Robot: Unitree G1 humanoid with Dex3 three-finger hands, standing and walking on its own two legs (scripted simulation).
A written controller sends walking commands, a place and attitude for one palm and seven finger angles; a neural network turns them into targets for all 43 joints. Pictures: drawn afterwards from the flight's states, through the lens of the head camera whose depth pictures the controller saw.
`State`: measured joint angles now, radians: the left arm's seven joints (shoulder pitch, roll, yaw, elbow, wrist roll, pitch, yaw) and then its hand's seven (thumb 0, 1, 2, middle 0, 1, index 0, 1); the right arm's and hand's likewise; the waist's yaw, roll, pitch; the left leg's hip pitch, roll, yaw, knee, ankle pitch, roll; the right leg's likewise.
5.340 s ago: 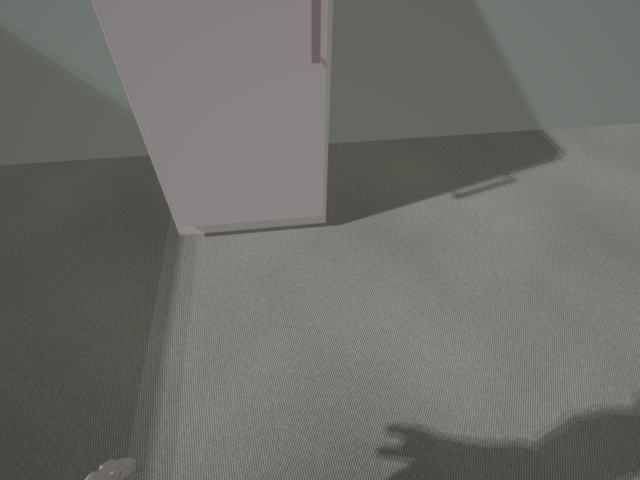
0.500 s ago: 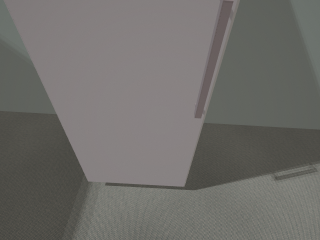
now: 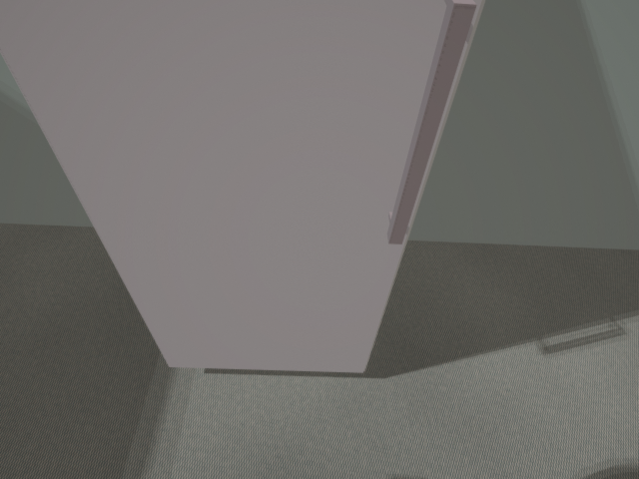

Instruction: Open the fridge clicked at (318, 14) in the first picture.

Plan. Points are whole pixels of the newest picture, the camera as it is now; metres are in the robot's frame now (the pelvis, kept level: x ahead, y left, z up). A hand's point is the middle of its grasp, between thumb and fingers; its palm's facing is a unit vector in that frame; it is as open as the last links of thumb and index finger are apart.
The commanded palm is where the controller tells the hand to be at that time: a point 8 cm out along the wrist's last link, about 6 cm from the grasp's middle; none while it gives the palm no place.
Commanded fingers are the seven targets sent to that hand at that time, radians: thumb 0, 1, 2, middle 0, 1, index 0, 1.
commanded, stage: come to a stop and stand still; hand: right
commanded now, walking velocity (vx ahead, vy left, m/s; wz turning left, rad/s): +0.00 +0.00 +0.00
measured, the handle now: (417, 140) +0.53 -0.10 +0.17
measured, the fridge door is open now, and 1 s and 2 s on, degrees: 0 0 0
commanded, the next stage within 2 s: look again from close up in 0.36 s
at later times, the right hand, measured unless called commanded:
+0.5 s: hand out of the picture +0.08 -0.24 -0.15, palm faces -0.02 +0.93 -0.36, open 7.4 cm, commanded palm none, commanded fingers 0.00 -0.90 -0.90 0.20 0.30 0.20 0.30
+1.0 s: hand out of the picture +0.07 -0.23 -0.15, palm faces -0.02 +0.94 -0.33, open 7.4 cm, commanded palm none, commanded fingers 0.00 -0.90 -0.90 0.20 0.30 0.20 0.30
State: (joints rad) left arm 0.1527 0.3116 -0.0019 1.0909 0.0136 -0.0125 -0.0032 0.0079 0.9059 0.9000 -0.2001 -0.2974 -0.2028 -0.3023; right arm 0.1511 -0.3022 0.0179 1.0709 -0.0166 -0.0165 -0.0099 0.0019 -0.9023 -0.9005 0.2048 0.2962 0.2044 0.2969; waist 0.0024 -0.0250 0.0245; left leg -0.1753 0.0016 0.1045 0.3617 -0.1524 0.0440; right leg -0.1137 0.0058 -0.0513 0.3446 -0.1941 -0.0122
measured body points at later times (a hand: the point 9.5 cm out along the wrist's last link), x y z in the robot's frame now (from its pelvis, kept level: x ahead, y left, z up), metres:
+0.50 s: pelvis +0.01 +0.01 +0.00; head +0.00 +0.02 +0.45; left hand +0.08 +0.31 -0.14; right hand +0.08 -0.28 -0.12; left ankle +0.03 +0.09 -0.75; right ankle +0.00 -0.11 -0.75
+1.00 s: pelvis +0.01 +0.01 +0.00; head +0.00 +0.02 +0.45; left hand +0.05 +0.30 -0.14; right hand +0.07 -0.28 -0.13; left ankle +0.03 +0.09 -0.75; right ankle +0.00 -0.11 -0.75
